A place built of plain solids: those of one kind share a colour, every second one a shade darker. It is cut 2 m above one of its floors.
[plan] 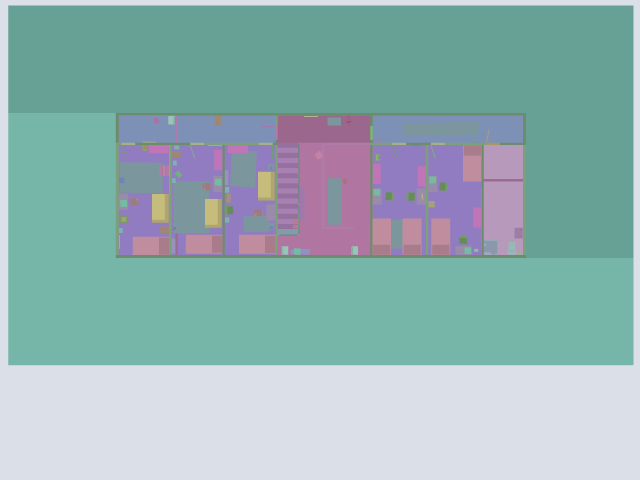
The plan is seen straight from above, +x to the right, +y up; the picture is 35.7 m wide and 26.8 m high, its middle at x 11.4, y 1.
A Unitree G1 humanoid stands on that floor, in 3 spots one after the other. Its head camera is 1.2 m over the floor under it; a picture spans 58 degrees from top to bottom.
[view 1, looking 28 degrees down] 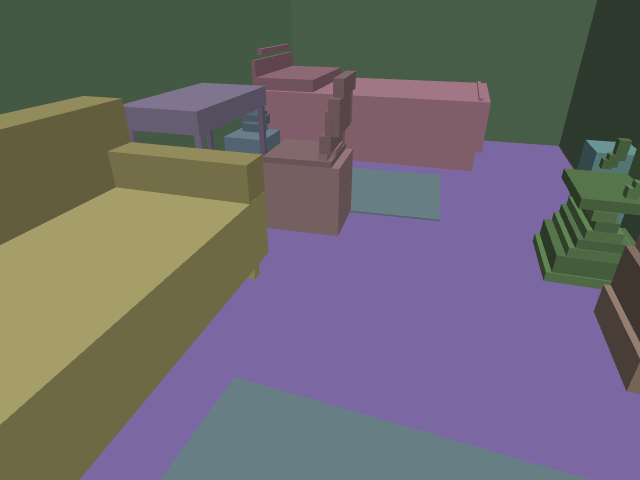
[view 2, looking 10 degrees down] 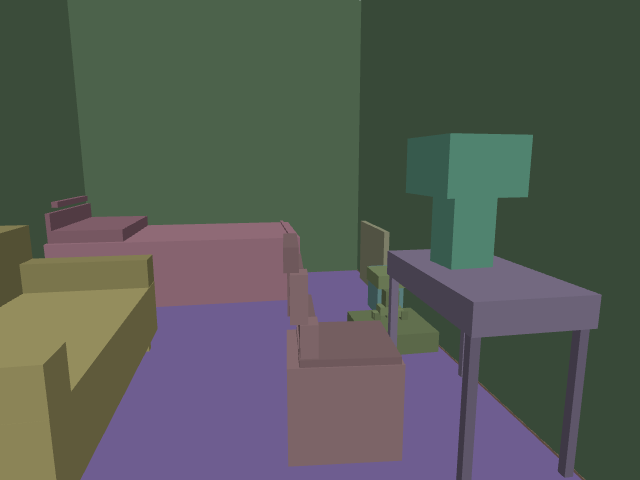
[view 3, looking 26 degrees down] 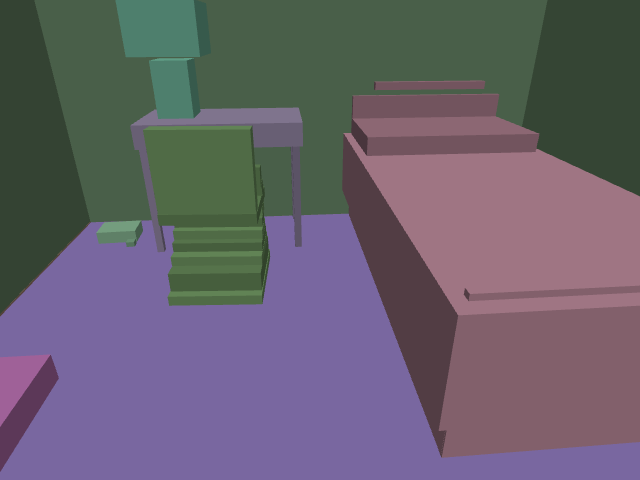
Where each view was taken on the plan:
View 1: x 7.12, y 4.97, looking -73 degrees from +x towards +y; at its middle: upper_floor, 2.58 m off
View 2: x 1.43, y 4.88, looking -100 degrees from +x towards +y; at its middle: wall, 4.86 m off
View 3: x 19.07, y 3.02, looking -95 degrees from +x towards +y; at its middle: upper_floor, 2.74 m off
